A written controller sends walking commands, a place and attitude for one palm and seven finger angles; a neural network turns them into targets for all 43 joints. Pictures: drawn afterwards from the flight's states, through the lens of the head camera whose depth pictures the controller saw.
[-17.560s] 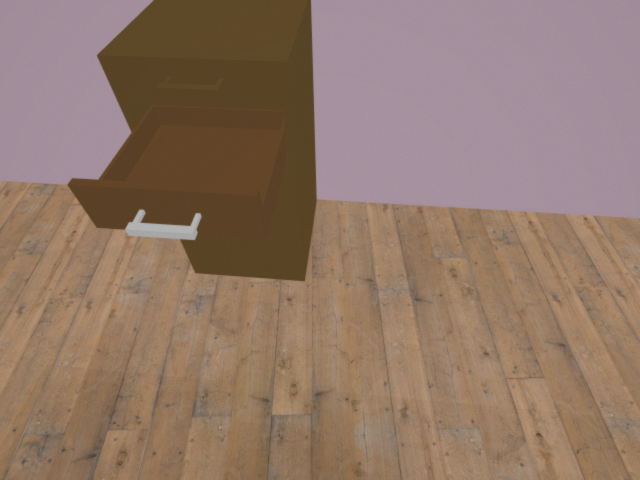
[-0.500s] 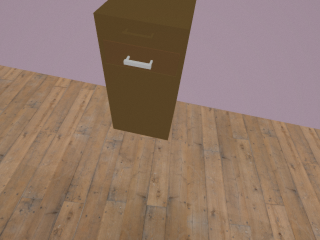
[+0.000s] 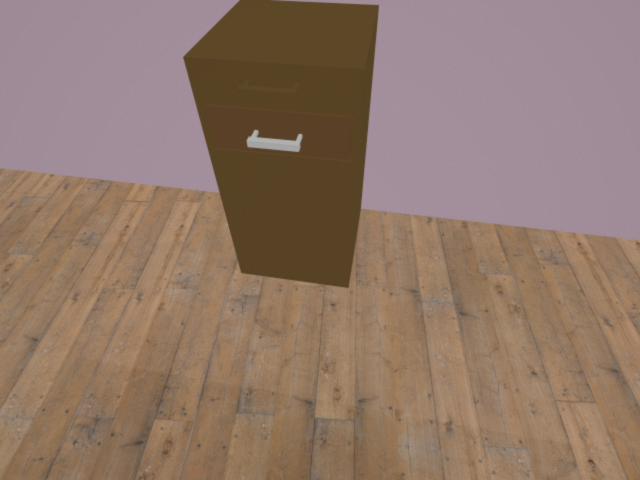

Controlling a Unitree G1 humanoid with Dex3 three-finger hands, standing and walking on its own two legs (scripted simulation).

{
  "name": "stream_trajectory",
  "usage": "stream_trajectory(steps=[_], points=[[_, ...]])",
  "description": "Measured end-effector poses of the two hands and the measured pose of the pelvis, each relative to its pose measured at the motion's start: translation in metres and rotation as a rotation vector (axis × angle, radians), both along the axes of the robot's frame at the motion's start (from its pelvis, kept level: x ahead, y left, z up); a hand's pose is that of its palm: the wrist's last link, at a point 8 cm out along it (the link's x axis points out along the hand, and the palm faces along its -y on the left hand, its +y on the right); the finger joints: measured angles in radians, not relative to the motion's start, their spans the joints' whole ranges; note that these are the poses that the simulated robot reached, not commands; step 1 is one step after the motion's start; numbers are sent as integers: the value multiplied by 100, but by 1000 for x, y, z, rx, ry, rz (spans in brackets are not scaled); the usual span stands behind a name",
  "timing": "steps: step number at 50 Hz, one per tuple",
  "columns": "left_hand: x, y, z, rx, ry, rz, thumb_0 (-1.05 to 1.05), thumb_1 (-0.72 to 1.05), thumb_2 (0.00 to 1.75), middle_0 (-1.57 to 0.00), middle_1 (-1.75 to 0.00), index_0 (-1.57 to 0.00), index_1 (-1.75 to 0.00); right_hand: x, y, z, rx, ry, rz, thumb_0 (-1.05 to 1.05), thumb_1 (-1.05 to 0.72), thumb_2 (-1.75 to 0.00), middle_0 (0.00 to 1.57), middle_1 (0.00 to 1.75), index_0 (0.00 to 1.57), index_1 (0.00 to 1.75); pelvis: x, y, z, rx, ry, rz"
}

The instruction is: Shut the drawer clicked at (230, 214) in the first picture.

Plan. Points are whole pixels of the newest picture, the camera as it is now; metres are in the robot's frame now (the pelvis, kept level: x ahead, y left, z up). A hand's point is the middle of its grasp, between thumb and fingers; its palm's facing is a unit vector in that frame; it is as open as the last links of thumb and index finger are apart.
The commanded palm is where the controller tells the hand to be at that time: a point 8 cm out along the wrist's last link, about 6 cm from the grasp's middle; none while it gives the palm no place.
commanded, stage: let the arm hang, fingers relaxed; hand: left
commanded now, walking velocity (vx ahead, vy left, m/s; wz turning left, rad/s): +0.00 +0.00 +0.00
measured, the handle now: (275, 139) +0.93 +0.17 -0.10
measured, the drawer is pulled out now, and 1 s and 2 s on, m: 0.00 0.00 0.00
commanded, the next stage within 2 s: look to check the result in 0.26 s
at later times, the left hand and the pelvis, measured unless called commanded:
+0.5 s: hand out of the picture -0.01 +0.14 -0.18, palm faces +0.04 -0.98 -0.17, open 7.3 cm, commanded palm none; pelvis +0.02 -0.01 +0.00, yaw +0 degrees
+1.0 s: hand out of the picture +0.02 +0.14 -0.18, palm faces +0.04 -0.98 -0.17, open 7.4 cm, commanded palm none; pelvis +0.03 -0.02 +0.00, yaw +0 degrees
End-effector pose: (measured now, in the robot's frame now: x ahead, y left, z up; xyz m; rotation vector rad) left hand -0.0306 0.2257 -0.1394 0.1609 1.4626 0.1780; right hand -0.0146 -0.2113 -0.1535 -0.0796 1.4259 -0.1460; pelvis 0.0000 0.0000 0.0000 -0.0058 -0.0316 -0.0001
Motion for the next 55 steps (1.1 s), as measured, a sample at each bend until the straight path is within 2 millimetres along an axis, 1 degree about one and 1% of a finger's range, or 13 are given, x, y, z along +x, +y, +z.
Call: stream_trajectory(steps=[8, 13, 17, 21, 26, 31, 35, 42, 55], points=[[23, -27, -8, -54, -49, -8, 0, 91, 90, -20, -31, -21, -30, -19, 2, 1, 5, 50, -29, 0, -91, -90, 19, 30, 20, 30, 3, -7, -1, 1, 3, 1], [25, -33, -10, -63, -33, -3, 1, 92, 90, -20, -30, -21, -30, -26, 3, 3, 4, 79, -42, 0, -91, -90, 19, 30, 20, 30, 7, -10, -1, 0, 3, 2], [24, -34, -10, -61, -20, 8, 1, 91, 90, -20, -30, -20, -30, -26, 3, 4, 6, 96, -42, 0, -91, -90, 19, 30, 20, 30, 9, -12, -1, -1, 6, 4], [21, -34, -9, -54, -3, 16, 0, 91, 90, -20, -30, -20, -30, -21, 3, 3, 8, 95, -40, 0, -91, -90, 19, 30, 20, 30, 12, -13, 0, -1, 6, 4], [20, -33, -7, -46, 9, 24, 0, 91, 90, -20, -30, -20, -30, -7, 0, 2, 7, 73, -32, 0, -91, -90, 19, 30, 20, 30, 16, -14, 0, 0, 5, 4], [22, -34, -7, -41, 7, 28, 0, 91, 90, -20, -30, -20, -30, 9, -3, 2, 3, 43, -21, 0, -91, -90, 19, 30, 20, 30, 20, -16, 0, 0, 2, 3], [26, -35, -7, -43, 3, 28, 0, 91, 90, -20, -30, -20, -30, 17, -9, 2, -10, 34, -13, 1, -92, -90, 19, 30, 20, 30, 23, -16, 0, 1, 1, 3], [34, -36, -7, -49, -3, 20, 0, 91, 90, -20, -30, -20, -30, 25, -16, 5, -25, 27, -10, 1, -92, -90, 19, 30, 20, 30, 28, -18, 1, 2, 5, 2], [54, -30, -5, -35, -27, 10, 0, 91, 90, -20, -30, -20, -30, 36, -19, 6, -32, 25, -4, 0, -91, -90, 19, 30, 20, 30, 36, -18, 2, 3, 7, 2]])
